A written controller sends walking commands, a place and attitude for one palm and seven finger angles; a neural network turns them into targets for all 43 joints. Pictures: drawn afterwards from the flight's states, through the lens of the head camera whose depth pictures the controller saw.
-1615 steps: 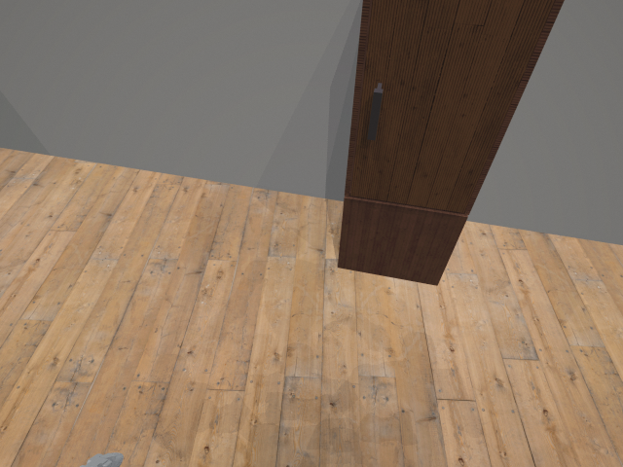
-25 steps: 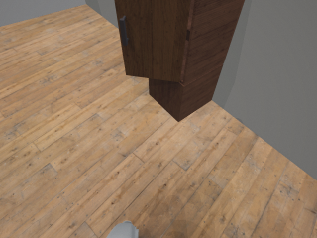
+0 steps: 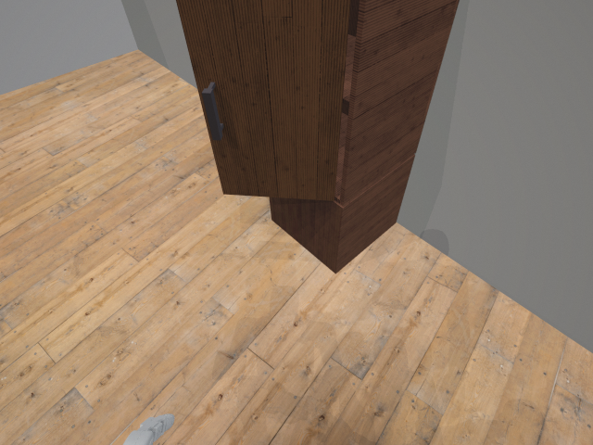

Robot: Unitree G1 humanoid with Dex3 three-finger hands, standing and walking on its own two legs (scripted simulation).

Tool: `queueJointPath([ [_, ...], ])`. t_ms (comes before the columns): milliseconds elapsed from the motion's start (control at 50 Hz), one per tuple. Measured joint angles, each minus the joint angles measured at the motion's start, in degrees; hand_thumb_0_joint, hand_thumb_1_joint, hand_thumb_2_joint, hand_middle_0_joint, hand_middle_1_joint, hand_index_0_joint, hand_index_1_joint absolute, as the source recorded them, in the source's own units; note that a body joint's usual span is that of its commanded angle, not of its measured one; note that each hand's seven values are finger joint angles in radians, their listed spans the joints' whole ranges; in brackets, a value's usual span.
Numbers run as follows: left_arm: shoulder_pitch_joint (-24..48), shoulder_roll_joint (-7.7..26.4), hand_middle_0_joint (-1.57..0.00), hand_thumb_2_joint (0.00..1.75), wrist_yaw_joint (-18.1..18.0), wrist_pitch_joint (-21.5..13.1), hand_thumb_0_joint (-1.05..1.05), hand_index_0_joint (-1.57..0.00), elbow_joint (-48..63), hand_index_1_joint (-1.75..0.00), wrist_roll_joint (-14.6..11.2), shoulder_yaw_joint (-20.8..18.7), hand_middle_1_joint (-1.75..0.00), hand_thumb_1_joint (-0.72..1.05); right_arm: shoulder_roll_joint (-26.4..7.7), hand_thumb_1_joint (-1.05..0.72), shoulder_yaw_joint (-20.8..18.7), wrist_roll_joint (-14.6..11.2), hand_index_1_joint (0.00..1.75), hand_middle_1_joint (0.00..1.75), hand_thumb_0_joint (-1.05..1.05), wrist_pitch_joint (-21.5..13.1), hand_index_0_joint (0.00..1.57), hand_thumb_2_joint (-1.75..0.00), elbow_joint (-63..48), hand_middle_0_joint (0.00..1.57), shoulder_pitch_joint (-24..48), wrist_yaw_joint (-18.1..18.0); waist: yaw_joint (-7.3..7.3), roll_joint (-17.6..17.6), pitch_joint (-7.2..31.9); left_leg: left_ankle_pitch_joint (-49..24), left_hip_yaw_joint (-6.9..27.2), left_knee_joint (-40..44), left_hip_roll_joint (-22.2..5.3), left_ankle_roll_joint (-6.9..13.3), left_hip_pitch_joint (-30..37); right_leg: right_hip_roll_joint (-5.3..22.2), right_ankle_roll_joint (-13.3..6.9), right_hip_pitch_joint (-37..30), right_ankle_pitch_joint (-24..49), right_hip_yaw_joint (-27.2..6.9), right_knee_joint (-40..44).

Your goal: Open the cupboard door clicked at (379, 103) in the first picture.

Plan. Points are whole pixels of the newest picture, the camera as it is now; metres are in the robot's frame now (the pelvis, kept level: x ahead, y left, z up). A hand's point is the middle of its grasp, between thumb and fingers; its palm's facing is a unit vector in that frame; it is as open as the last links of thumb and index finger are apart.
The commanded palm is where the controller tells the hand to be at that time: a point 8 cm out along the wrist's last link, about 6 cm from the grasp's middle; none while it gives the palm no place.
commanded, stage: take the last steps up to it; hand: left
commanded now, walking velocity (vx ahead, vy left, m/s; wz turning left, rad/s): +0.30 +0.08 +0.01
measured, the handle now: (214, 111) +0.86 +0.25 -0.02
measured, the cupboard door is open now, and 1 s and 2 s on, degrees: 41 41 41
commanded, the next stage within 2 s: come to a stop and stand still in 0.48 s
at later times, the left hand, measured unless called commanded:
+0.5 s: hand out of the picture +0.15 +0.25 -0.18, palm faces +0.07 -0.98 -0.17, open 7.4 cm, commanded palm none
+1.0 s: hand (180, 320) +0.36 +0.25 -0.17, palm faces +0.02 -0.98 -0.20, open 7.4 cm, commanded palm none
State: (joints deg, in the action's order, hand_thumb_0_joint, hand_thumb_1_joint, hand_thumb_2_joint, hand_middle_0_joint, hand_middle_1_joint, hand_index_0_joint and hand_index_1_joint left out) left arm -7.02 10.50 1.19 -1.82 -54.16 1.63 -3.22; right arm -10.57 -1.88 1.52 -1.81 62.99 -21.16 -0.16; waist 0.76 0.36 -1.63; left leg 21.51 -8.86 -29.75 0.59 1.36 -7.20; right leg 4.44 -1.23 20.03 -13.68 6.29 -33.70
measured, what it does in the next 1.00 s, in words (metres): walks ahead: left foot, then right foot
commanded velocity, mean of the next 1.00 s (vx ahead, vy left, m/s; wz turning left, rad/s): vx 0.03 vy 0.03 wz -0.01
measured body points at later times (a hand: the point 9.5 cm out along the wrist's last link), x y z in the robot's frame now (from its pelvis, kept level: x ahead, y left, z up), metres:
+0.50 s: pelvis +0.19 +0.07 +0.00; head +0.21 +0.09 +0.45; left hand +0.14 +0.31 -0.16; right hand +0.27 -0.16 -0.13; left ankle +0.23 +0.17 -0.73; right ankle +0.11 -0.06 -0.65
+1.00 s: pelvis +0.27 +0.07 +0.00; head +0.30 +0.07 +0.45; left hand +0.36 +0.30 -0.15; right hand +0.27 -0.16 -0.15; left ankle +0.23 +0.17 -0.73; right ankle +0.30 -0.05 -0.73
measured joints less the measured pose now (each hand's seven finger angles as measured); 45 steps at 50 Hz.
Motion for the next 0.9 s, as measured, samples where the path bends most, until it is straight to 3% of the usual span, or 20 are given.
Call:
queueJointPath([
  [60,-0.56,-1.03,-0.2,0.9,-0.63,-1.38,0.0,-0.19,0.0,-0.3,-0.32,0.41,-0.3,0.91,-0.39,-0.91,-0.26,-0.11,0.3,0.29,0.01,1.43,0.2,-0.9,1.23,0.2,0.6,0.37,0.33,-1.83,-0.93,6.13,3.82,-20.36,-1.16,-0.52,-7.58,-1.28,-1.29,-1.85,-2.46,1.44,-1.76],
  [120,-3.42,-1.99,-0.2,0.9,-1.26,-1.56,0.0,-0.19,-1.15,-0.3,-0.59,0.69,-0.3,0.91,-0.38,-0.91,-0.65,0.05,0.3,0.29,0.01,1.83,0.2,-0.9,0.88,0.2,2.28,0.58,0.51,-1.93,-0.67,0.67,5.38,-29.22,-2.73,-1.68,-15.13,-1.92,-0.62,-5.88,-1.8,1.95,3.64],
  [220,-7.99,-0.68,-0.21,0.9,-1.72,-2.07,-0.02,-0.2,-4.52,-0.3,-0.69,-0.49,-0.3,0.95,0.66,-0.91,-0.83,0.0,0.3,0.29,0.01,1.33,0.2,-0.9,-1.46,0.19,5.16,1.2,-0.45,-0.2,0.02,-5.79,5.14,-18.89,-5.5,-3.44,-20.13,-1.58,0.24,-11.88,-0.64,2.16,11.74],
  [320,-12.21,0.03,-0.21,0.9,-1.16,-1.31,-0.01,-0.2,-8.21,-0.3,-0.45,-0.17,-0.3,0.94,0.7,-0.91,-0.64,-0.11,0.3,0.29,0.01,0.57,0.2,-0.9,-3.35,0.19,9.0,1.9,-2.61,0.88,-0.56,-8.83,3.6,-5.78,-4.86,-3.03,-18.23,0.05,2.84,-15.85,-4.19,1.77,11.53],
  [360,-14.38,-0.05,-0.21,0.9,-1.07,-0.61,-0.01,-0.2,-9.26,-0.3,-0.51,-0.18,-0.3,0.93,0.29,-0.91,-0.44,0.0,0.3,0.29,0.01,-0.3,0.2,-0.9,-4.33,0.19,10.02,1.91,-3.15,0.85,-0.49,-9.65,2.63,-0.71,-4.16,-2.31,-15.18,0.78,3.87,-16.04,-7.74,1.27,7.62],
  [380,-15.29,-0.18,-0.21,0.9,-1.02,-0.11,-0.01,-0.2,-9.62,-0.3,-0.6,-0.18,-0.3,0.93,0.03,-0.91,-0.47,0.26,0.3,0.29,0.01,-1.0,0.2,-0.9,-4.93,0.19,10.53,1.69,-3.06,0.6,-0.47,-12.98,2.4,-0.72,-4.12,-0.64,-14.98,1.17,3.28,-14.46,-10.14,1.11,2.76],
  [420,-15.17,0.24,-0.2,0.9,-1.16,1.22,0.0,-0.2,-10.35,-0.3,-0.68,-0.05,-0.3,0.92,0.7,-0.91,-0.32,0.53,0.3,0.29,0.0,-1.76,0.2,-0.9,-5.76,0.19,11.61,0.78,-2.78,1.81,-1.28,-10.85,1.24,-5.01,-3.47,1.16,-15.41,1.42,1.5,-8.28,-14.9,-1.86,-13.28],
  [460,-14.0,0.51,-0.2,0.9,-1.25,1.9,0.0,-0.19,-10.52,-0.3,-0.62,0.03,-0.3,0.92,1.4,-0.91,0.08,0.44,0.3,0.29,0.0,-1.99,0.2,-0.9,-6.23,0.19,11.39,0.06,-2.66,2.39,-1.28,-8.26,0.44,-4.82,-2.95,1.57,-14.02,0.86,0.43,-1.44,-13.78,-3.19,-26.62],
  [500,-12.21,0.49,-0.2,0.9,-1.09,1.91,0.0,-0.19,-9.81,-0.3,-0.43,-0.01,-0.3,0.92,2.01,-0.91,0.4,0.28,0.3,0.29,0.0,-2.15,0.2,-0.9,-5.89,0.2,10.54,-0.58,-2.66,2.48,-1.14,-8.49,-0.03,-1.84,-2.34,1.23,-11.64,0.87,0.34,3.51,-10.57,-2.96,-31.49],
  [540,-10.38,0.05,-0.2,0.9,-0.98,1.63,0.0,-0.19,-8.56,-0.3,-0.4,0.08,-0.3,0.92,1.73,-0.93,0.01,-0.01,0.3,0.29,-0.01,-2.43,0.2,-0.9,-5.21,0.2,9.55,-1.44,-2.61,2.19,-0.88,-9.25,-0.4,1.58,-1.72,1.6,-9.07,1.01,0.58,6.4,-8.31,-2.52,-29.76],
  [620,-6.84,-0.88,-0.2,0.9,-1.32,1.45,0.0,-0.19,-6.16,-0.3,-0.28,0.39,-0.3,0.92,1.02,-0.94,0.46,0.11,0.3,0.3,-0.01,-1.84,0.2,-0.9,-3.34,0.2,7.16,-1.32,-2.06,1.29,-0.23,-9.44,-0.7,6.02,-1.07,1.85,-4.85,0.93,1.01,7.18,-5.3,-1.47,-18.39],
  [720,-3.39,0.37,-0.2,0.9,-1.93,1.24,0.0,-0.19,-4.52,-0.3,-0.58,0.93,-0.3,0.94,2.19,-0.92,1.3,-0.19,0.3,0.3,0.0,0.02,0.2,-0.9,-0.63,0.2,4.65,-1.65,-0.88,1.72,-0.48,-5.43,-0.26,2.76,-0.53,0.6,-3.23,-0.03,1.49,0.33,4.27,-2.35,-0.45],
  [740,-3.16,0.57,-0.2,0.9,-2.05,1.04,0.0,-0.19,-4.48,-0.3,-0.59,1.08,-0.3,0.94,2.44,-0.92,1.34,-0.42,0.3,0.3,0.0,0.52,0.2,-0.9,-0.07,0.2,4.39,-1.59,-0.96,1.99,-0.26,-4.01,-0.52,1.18,-0.44,0.24,-3.46,-0.07,1.31,-0.98,2.88,-2.84,1.24],
  [840,-1.84,-0.31,-0.2,0.9,-2.47,1.66,0.0,-0.19,-5.35,-0.3,-1.04,2.21,-0.3,0.92,2.4,-0.91,0.85,-1.18,0.3,0.29,0.0,2.47,0.2,-0.9,0.64,0.2,4.79,-1.31,1.16,-0.15,-0.13,-2.17,0.38,0.2,-1.64,-0.78,-3.22,-1.2,0.94,-1.87,-1.12,-2.03,1.14],
  [900,-0.96,-0.43,-0.2,0.9,-2.79,2.19,0.0,-0.2,-4.79,-0.3,-1.19,1.99,-0.3,0.92,2.64,-0.91,0.51,-1.24,0.3,0.29,0.0,3.0,0.2,-0.9,0.09,0.2,4.68,-1.39,1.3,0.29,-0.45,-1.97,0.99,-0.8,-1.64,-1.29,-3.78,-1.04,0.82,-1.99,-1.42,-1.49,0.99],
])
